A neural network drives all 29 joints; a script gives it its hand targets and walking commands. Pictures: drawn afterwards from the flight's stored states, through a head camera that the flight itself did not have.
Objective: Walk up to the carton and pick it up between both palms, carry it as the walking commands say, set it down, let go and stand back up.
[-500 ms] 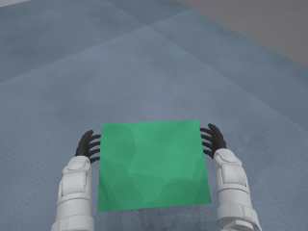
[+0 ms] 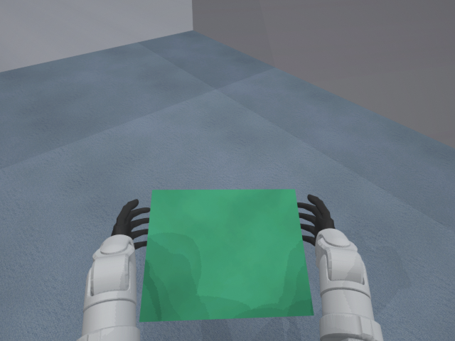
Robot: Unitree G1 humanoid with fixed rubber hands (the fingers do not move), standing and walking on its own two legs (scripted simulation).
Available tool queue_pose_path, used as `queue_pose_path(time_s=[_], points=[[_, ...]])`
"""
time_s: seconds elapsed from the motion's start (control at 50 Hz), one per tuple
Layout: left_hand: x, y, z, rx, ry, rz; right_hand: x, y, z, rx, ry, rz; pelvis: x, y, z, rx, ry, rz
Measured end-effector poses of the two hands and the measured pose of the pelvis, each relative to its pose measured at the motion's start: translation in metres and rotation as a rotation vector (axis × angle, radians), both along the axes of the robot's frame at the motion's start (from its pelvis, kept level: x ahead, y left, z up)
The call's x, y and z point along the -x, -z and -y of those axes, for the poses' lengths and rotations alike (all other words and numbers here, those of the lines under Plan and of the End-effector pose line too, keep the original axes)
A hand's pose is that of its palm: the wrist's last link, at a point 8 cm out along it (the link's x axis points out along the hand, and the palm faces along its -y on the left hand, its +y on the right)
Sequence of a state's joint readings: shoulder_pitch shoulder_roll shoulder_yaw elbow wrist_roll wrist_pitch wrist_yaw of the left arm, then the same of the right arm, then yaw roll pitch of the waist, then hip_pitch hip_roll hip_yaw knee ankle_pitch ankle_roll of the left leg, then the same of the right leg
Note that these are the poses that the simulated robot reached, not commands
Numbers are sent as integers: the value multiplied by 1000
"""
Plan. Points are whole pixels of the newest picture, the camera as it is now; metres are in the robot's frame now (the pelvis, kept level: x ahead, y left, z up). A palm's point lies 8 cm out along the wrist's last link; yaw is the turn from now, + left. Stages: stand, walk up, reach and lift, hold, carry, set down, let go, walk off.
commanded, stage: reach and lift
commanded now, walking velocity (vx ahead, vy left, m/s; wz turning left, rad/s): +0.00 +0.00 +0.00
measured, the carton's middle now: (223, 256) +0.32 +0.01 -0.04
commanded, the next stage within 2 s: hold in 1.16 s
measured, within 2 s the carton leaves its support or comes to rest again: neither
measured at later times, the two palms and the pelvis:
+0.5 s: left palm (129, 240) +0.29 +0.18 +0.04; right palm (329, 240) +0.30 -0.17 +0.05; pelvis +0.01 +0.01 +0.00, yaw +0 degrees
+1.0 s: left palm (129, 243) +0.29 +0.18 +0.04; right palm (329, 244) +0.29 -0.17 +0.05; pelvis +0.01 +0.01 +0.00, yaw +1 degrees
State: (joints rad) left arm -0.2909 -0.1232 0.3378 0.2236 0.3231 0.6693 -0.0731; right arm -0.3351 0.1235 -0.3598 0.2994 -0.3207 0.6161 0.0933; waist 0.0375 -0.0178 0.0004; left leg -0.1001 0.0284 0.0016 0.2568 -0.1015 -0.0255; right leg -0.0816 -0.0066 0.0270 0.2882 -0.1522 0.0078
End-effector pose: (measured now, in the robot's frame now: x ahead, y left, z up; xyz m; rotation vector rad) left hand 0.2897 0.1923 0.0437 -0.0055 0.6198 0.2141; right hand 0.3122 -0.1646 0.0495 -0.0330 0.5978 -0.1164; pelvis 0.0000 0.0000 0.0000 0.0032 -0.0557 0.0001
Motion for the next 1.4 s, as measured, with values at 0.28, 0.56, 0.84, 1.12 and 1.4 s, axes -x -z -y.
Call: queue_pose_path(time_s=[0.28, 0.56, 0.84, 1.12, 1.4], points=[[0, -3, 6, -2, 25, -14, 9, -3, 5, 11, 37, -18, -5, -1, -2, 2, -10, 37], [-3, 1, 9, -6, 32, -22, 12, 0, 7, 13, 63, -24, -11, -1, -7, 1, -8, 32], [-1, 1, 9, -18, 28, -25, 15, 2, 6, 5, 71, -23, -13, -2, -6, 1, -15, 30], [2, 1, 10, -13, 34, -23, 19, 2, 8, 2, 75, -22, -9, -1, -5, 3, -20, 35], [3, 0, 8, -10, 36, -20, 22, 1, 6, 1, 76, -20, -7, -1, -8, 4, -20, 34]])
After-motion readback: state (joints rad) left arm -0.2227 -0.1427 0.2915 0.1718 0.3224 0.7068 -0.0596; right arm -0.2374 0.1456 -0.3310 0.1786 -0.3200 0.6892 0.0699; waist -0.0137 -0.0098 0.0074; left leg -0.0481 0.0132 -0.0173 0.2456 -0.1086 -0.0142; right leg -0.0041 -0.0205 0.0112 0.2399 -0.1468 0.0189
